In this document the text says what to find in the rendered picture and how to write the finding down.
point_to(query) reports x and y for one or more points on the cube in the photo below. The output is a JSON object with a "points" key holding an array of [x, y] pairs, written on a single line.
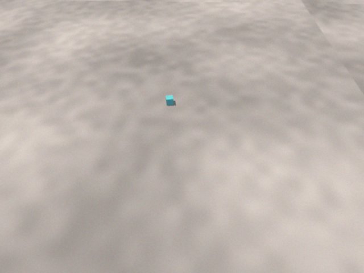
{"points": [[169, 99]]}

